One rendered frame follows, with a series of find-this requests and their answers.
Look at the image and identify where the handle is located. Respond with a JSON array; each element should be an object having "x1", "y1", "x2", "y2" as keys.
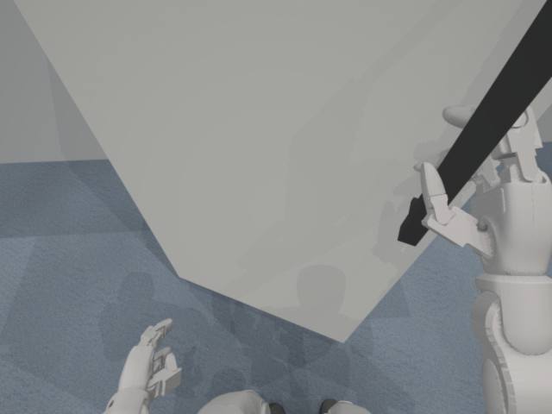
[{"x1": 398, "y1": 0, "x2": 552, "y2": 246}]

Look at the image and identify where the left robot hand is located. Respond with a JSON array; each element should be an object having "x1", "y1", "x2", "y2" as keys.
[{"x1": 118, "y1": 318, "x2": 181, "y2": 403}]

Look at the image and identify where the right robot hand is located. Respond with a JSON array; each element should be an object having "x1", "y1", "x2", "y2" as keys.
[{"x1": 413, "y1": 104, "x2": 552, "y2": 276}]

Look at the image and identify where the robot right forearm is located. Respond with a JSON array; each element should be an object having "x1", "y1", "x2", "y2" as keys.
[{"x1": 470, "y1": 273, "x2": 552, "y2": 414}]

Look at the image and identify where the left robot shin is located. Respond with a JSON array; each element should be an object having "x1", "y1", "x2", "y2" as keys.
[{"x1": 243, "y1": 390, "x2": 262, "y2": 399}]

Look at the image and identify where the left robot thigh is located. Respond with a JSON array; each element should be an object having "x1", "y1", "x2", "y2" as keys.
[{"x1": 198, "y1": 392, "x2": 271, "y2": 414}]

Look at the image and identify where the robot left forearm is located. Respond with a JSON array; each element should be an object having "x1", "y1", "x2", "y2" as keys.
[{"x1": 103, "y1": 387, "x2": 150, "y2": 414}]

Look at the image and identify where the fridge door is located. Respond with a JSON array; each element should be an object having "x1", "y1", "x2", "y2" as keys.
[{"x1": 14, "y1": 0, "x2": 552, "y2": 343}]

